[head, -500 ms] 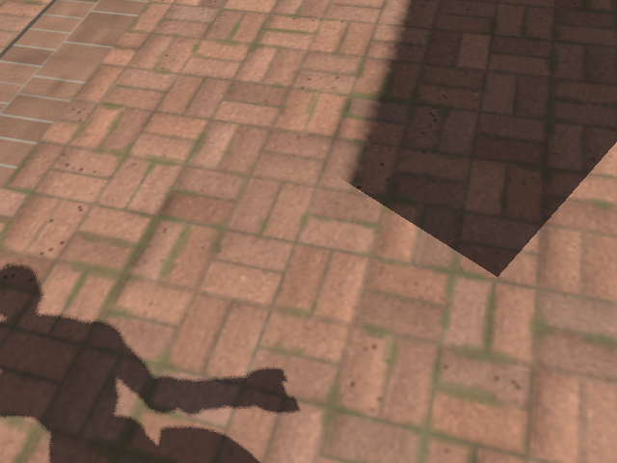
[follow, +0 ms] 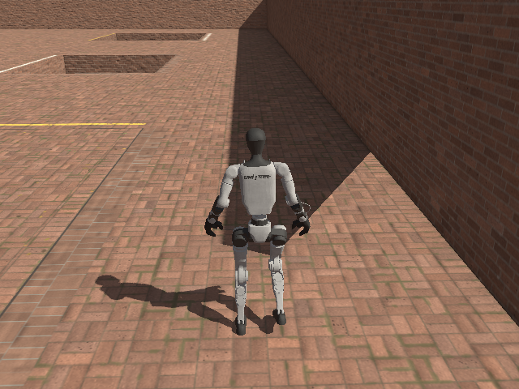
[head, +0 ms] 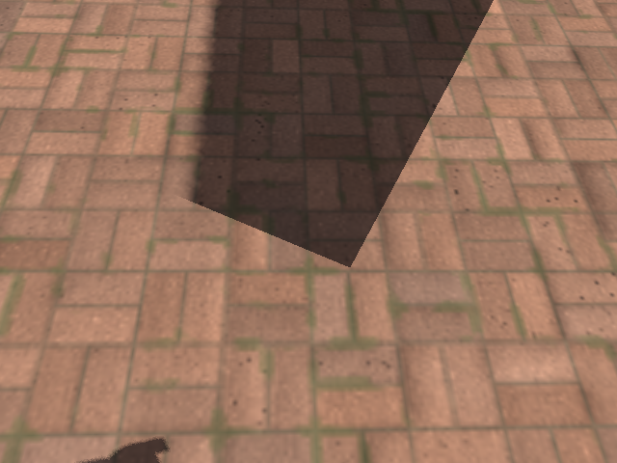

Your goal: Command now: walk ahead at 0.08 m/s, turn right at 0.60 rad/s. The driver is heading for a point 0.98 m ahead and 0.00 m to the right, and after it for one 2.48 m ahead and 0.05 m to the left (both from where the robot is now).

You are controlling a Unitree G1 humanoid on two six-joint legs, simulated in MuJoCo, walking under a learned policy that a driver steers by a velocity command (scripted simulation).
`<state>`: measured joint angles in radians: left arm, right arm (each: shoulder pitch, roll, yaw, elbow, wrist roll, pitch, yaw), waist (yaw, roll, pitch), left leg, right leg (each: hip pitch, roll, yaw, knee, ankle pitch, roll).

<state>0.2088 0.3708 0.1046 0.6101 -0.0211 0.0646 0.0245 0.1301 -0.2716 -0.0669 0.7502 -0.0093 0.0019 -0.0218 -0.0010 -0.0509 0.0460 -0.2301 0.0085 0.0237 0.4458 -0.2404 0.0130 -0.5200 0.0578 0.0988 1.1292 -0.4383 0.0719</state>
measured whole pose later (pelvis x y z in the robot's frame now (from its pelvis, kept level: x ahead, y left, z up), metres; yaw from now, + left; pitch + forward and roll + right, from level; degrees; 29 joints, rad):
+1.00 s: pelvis +0.41 -0.11 +0.00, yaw +4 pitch +2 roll +1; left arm 0.17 0.30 0.02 0.61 0.02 -0.10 0.01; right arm 0.29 -0.30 -0.06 0.73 0.01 -0.05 0.01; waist -0.04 -0.02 0.04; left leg -0.22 -0.15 -0.08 0.35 -0.16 0.11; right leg -0.64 -0.10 0.10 0.99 -0.27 0.06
